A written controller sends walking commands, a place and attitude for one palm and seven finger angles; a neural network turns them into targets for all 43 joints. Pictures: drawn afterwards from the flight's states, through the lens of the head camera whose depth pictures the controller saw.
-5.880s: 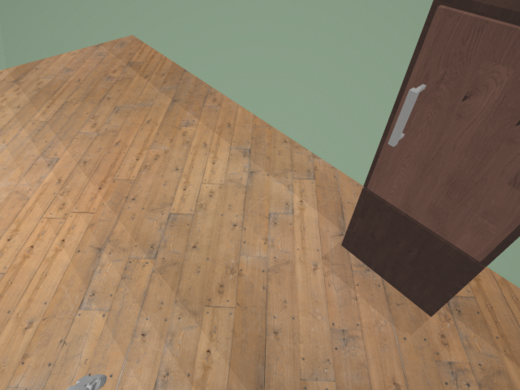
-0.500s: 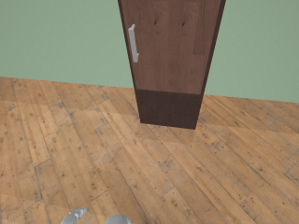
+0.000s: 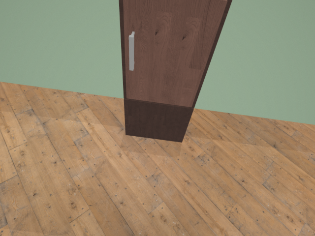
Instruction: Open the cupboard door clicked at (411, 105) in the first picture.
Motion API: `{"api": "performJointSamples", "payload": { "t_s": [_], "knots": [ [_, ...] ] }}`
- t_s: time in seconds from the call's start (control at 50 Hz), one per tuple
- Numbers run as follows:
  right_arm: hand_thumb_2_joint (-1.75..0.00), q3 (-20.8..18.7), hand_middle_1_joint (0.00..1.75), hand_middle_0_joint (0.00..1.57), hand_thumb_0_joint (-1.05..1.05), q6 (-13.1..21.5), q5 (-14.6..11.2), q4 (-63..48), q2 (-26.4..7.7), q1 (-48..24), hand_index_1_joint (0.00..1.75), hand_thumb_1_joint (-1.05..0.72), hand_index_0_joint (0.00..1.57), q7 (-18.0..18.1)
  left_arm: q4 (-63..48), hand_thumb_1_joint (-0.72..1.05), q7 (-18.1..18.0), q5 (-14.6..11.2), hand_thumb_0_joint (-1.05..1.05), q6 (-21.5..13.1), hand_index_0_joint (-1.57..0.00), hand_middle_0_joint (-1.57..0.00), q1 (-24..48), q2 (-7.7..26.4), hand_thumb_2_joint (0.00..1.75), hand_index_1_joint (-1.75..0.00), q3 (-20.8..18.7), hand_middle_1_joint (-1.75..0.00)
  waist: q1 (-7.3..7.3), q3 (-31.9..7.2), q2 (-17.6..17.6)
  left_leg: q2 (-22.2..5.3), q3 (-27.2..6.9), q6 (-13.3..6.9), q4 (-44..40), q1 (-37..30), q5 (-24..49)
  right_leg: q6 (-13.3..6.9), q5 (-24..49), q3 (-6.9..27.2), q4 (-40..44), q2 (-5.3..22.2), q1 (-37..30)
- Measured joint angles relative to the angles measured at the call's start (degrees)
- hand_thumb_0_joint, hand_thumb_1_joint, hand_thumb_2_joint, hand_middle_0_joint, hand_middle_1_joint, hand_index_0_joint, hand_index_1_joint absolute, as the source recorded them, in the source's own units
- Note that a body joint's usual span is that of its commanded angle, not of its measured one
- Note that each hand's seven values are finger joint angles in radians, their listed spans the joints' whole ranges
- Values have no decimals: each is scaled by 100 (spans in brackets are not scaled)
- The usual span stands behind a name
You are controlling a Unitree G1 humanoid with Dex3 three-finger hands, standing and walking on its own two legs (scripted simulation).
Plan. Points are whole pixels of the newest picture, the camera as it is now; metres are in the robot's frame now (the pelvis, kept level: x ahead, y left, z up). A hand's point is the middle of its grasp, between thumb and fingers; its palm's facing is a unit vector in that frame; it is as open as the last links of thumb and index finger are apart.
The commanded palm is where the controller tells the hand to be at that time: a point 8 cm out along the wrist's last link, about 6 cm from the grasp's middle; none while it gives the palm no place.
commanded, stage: take the last steps up to it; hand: left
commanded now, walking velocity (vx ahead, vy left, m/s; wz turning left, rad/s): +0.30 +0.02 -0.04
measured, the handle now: (132, 51) +0.88 +0.18 -0.01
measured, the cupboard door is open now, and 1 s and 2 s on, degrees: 0 0 0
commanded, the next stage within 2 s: come to a stop and stand still in 0.90 s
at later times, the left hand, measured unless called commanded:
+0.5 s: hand (119, 219) +0.20 +0.12 -0.16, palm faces +0.00 -0.98 -0.17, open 7.3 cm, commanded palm none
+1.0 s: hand (95, 208) +0.23 +0.20 -0.19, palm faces +0.05 -0.99 -0.15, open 7.3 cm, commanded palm none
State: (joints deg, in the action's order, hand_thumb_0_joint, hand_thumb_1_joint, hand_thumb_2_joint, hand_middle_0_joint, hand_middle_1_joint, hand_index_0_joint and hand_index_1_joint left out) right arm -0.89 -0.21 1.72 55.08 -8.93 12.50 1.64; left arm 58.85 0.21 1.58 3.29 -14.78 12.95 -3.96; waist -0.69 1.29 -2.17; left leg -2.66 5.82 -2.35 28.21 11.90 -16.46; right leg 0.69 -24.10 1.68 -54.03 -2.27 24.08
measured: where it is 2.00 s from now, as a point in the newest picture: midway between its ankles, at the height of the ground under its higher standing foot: outside the picture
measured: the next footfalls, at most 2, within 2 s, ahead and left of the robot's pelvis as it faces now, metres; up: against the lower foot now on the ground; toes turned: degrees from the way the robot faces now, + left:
right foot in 0.40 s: +0.14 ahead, -0.16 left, +0.00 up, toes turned -10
left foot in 0.84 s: +0.33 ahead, +0.12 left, +0.00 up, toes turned +11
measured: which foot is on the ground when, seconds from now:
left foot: down 0.00-0.40, up 0.42-0.82, down 0.84-1.00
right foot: up 0.00-0.38, down 0.40-0.84, up 0.86-1.00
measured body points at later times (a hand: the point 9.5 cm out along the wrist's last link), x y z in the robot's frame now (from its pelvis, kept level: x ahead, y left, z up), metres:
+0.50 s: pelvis +0.09 -0.05 -0.01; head +0.10 -0.06 +0.44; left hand +0.20 +0.17 -0.15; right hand -0.03 -0.25 -0.17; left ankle +0.02 +0.07 -0.69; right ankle +0.10 -0.15 -0.74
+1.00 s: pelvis +0.26 +0.03 -0.01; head +0.29 +0.05 +0.44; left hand +0.23 +0.25 -0.18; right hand +0.34 -0.21 -0.14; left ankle +0.29 +0.11 -0.74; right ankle +0.20 -0.11 -0.65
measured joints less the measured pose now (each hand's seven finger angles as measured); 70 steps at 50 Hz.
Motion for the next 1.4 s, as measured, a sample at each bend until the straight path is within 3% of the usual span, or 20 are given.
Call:
{"api": "performJointSamples", "payload": {
  "t_s": [0.06,0.12,0.24,0.34,0.4,0.46,0.5,0.56,0.68,0.82,0.86,0.9,0.94,0.98,1.06,1.16,1.26,1.3,1.36,1.4],
  "knots": [
    [-90,-10,30,20,0,105,-8,127,45,264,30,-91,20,16,86,91,50,22,0,-89,-20,-20,-76,41,90,-29,-2,-30,40,-90,19,21,79,-25,-426,-248,167,44,368,-39,-598,206,159],
    [-90,-36,30,20,0,199,-19,295,53,560,30,-92,20,8,160,91,56,15,0,-137,-20,-20,-94,42,90,-29,17,-30,89,-147,36,47,151,-41,-698,-450,236,92,582,-93,-582,406,173],
    [-90,-87,30,20,0,240,2,672,102,1114,30,-91,20,-15,218,91,75,7,0,-137,-20,-20,139,-72,90,-29,86,-30,266,-86,96,70,268,5,-898,-744,166,126,586,-387,397,696,42],
    [-90,-124,30,20,0,191,32,977,97,1463,30,-91,20,-53,125,91,93,-11,0,-237,-20,-20,489,-268,90,-29,144,-30,439,26,237,8,329,151,-706,-853,-110,70,485,-664,1554,668,-250],
    [-90,-119,30,20,0,177,-3,1130,124,1685,30,-91,20,-72,43,91,87,-11,0,-430,-20,-20,647,-351,90,-29,167,-30,453,42,264,-45,316,299,-113,-755,-547,-57,995,-795,2438,583,-698],
    [-90,-119,30,20,0,44,-38,1249,109,1637,30,-91,20,-129,22,91,19,-44,0,-647,-20,-20,712,-524,90,-29,205,-30,442,111,445,-176,-1,221,1740,-27,-1125,-187,948,-1012,2148,527,-822],
    [-90,-160,30,20,0,-23,-26,1245,102,1506,30,-91,20,-168,-3,92,-53,-110,-1,-721,-20,-20,579,-589,90,-29,155,-30,354,40,424,-187,-84,197,2766,557,-945,-194,808,-1083,2303,539,-1057],
    [-90,-236,30,20,1,-42,1,1078,50,1179,30,-91,20,-193,-16,96,-185,-119,-4,-789,-21,-20,391,-474,90,-30,53,-30,234,-50,401,-322,-120,262,3264,1265,-363,-158,889,-1155,2758,510,-1442],
    [-90,-336,30,20,0,5,7,546,-143,425,30,-91,19,-273,341,95,-148,-35,-3,-734,-20,-20,-163,-388,90,-29,152,-30,189,-130,442,-550,-76,434,2532,1915,461,-50,851,-1246,3311,484,-2007],
    [-90,-293,30,19,0,141,-9,174,-208,-169,30,-91,19,-378,642,92,-98,11,-1,-642,-20,-20,-695,-408,90,-29,185,-30,-95,31,252,-443,100,338,938,1392,486,301,229,-1281,3004,678,-2325],
    [-90,-268,30,20,0,268,35,109,-201,-273,30,-91,19,-344,706,92,-83,-20,0,-573,-20,-20,-784,-393,90,-29,177,-30,-128,115,112,-296,199,207,827,1209,420,240,-183,-1170,2156,905,-2056],
    [-90,-206,30,20,0,357,33,75,-151,-360,30,-91,19,-267,736,92,-73,-52,0,-465,-20,-20,-720,-372,90,-29,184,-30,-159,257,43,-253,319,39,1059,1137,136,52,-606,-728,511,882,-1375],
    [-90,-149,30,20,0,394,14,101,-72,-343,30,-91,20,-183,734,91,-64,-64,0,-432,-20,-20,-626,-350,90,-29,180,-30,-141,307,40,-233,432,-1,874,869,80,-48,-485,-546,-770,792,-709],
    [-90,-131,30,20,-1,419,-19,157,25,-249,30,-91,20,-104,689,91,-49,-59,0,-428,-20,-20,-470,-309,90,-29,155,-30,-88,319,21,-157,525,-16,508,552,148,-45,-127,-538,-1299,791,-187],
    [-90,-146,30,20,-2,419,-51,329,-3,24,30,-95,20,2,445,91,-87,-53,0,-397,-20,-20,-100,-262,90,-29,120,-30,26,248,13,19,590,-56,-161,50,301,28,431,-561,-923,789,368],
    [-90,-68,30,20,-1,194,-31,655,98,286,30,-93,20,24,164,92,-192,-70,0,-313,-20,-20,340,-266,90,-29,144,-30,113,206,19,108,537,17,-326,-268,211,84,743,-531,572,683,158],
    [-90,-135,30,20,0,-22,-22,728,214,349,30,-92,20,25,-46,92,-191,-44,0,-237,-20,-20,547,-287,90,-29,162,-30,202,288,115,26,567,184,170,-262,-188,12,1109,-605,1733,583,-405],
    [-90,-190,30,20,0,-99,-53,701,192,309,30,-91,20,6,-96,92,-196,-15,0,-294,-20,-20,580,-316,90,-29,163,-30,219,332,236,-83,513,272,674,-37,-433,-188,1206,-633,1852,503,-459],
    [-90,-278,30,20,0,-249,-115,606,81,143,30,-91,20,15,-140,91,-207,-30,0,-328,-20,-20,726,-429,90,-29,218,-30,302,499,443,40,-82,342,2218,625,-1394,-357,918,-755,1776,460,-412],
    [-90,-312,30,20,0,-323,-119,566,6,23,30,-91,20,9,-193,91,-236,-43,0,-311,-20,-20,793,-497,90,-29,227,-30,266,563,482,161,-326,396,3167,995,-1458,-355,1022,-768,1915,472,-412]
  ]
}}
